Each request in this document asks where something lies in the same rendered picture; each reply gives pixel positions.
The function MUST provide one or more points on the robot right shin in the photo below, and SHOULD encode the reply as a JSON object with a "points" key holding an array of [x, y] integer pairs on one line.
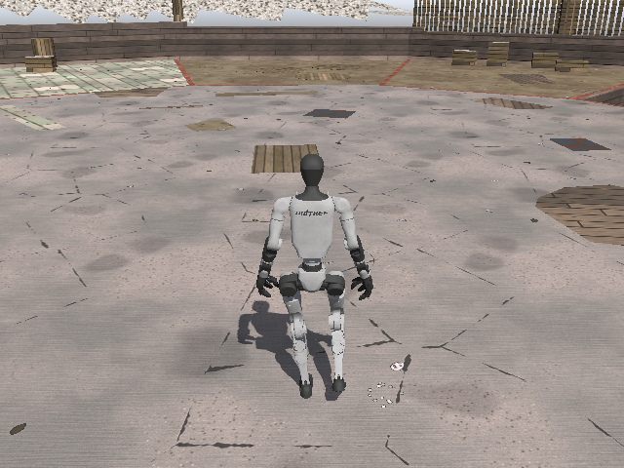
{"points": [[338, 347]]}

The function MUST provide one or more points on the humanoid robot head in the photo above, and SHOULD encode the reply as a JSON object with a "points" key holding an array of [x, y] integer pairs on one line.
{"points": [[312, 168]]}

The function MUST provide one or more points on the robot right upper arm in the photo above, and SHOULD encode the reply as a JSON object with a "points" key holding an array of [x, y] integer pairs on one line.
{"points": [[342, 206]]}

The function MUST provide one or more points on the left robot hand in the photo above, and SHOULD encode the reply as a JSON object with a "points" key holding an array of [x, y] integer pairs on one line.
{"points": [[260, 282]]}

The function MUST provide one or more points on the right robot hand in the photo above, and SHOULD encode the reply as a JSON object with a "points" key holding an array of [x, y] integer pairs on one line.
{"points": [[366, 285]]}

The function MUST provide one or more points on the robot left upper arm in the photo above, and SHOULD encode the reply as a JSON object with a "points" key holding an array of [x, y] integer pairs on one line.
{"points": [[281, 206]]}

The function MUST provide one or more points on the robot right forearm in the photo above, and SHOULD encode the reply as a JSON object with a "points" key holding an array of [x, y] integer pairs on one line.
{"points": [[360, 261]]}

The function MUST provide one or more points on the robot left forearm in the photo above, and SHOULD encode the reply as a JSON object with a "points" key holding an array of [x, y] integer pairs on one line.
{"points": [[266, 261]]}

